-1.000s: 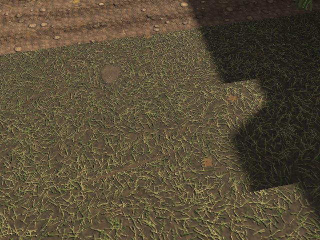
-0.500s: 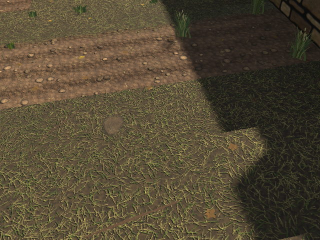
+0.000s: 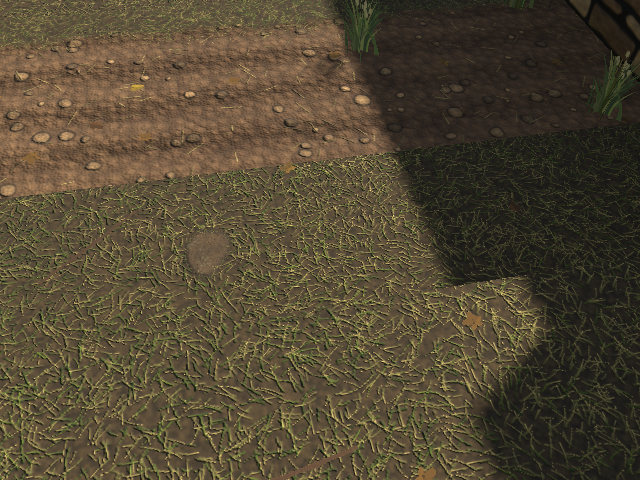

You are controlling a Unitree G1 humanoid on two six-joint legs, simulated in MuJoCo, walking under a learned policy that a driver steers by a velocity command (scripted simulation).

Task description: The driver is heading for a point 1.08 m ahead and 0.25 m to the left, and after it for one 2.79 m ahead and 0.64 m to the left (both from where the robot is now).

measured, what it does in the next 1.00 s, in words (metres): goes down, turning left: right foot 0.16 m lower, then left foot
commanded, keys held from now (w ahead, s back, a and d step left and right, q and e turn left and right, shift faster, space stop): w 0.44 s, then w+q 0.56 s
